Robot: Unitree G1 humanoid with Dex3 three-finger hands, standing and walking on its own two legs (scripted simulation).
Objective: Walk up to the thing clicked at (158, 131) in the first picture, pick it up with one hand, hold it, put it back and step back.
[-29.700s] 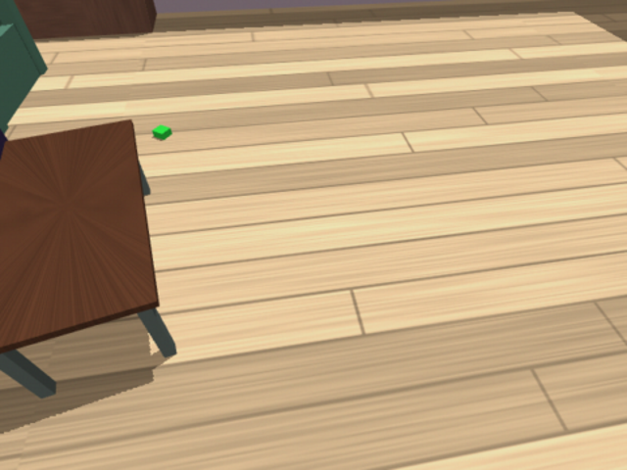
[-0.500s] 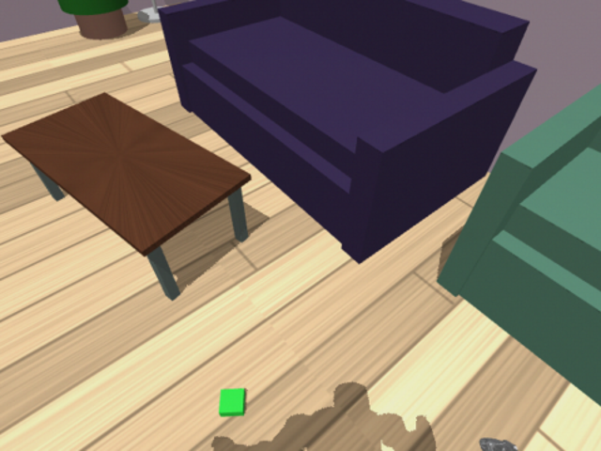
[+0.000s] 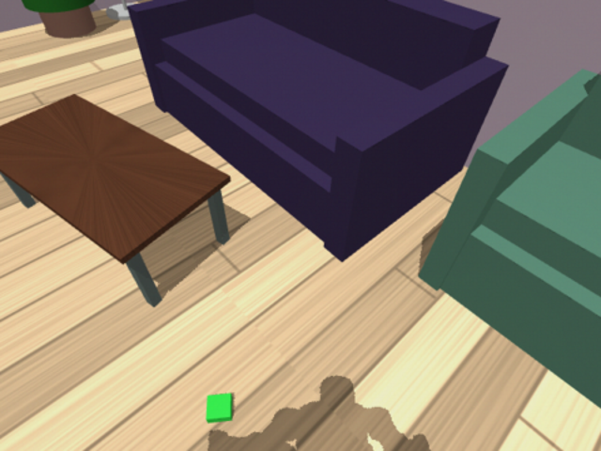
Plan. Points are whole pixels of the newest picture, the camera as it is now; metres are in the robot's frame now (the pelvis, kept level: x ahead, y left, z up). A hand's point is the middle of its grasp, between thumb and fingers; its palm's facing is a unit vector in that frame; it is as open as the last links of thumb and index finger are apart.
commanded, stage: walk up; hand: left
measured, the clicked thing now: (219, 407) +0.41 +0.23 -0.76
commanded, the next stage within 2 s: stand in 0.36 s
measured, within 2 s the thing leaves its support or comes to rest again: neither
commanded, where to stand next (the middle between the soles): +0.02 -0.01 m, yaw +0 degrees
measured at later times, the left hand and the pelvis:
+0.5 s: hand out of the picture +0.09 +0.25 -0.16, palm faces -0.03 -0.94 -0.34, open 7.4 cm; pelvis +0.00 +0.00 +0.00, yaw +0 degrees
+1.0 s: hand out of the picture +0.06 +0.25 -0.16, palm faces -0.02 -0.94 -0.34, open 7.4 cm; pelvis -0.01 +0.00 +0.00, yaw +0 degrees
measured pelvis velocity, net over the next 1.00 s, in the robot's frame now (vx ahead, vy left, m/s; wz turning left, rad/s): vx -0.01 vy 0.00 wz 0.01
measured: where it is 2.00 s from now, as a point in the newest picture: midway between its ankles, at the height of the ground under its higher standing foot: outside the picture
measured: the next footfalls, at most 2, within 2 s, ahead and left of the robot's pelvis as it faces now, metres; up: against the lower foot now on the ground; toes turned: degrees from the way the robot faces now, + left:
none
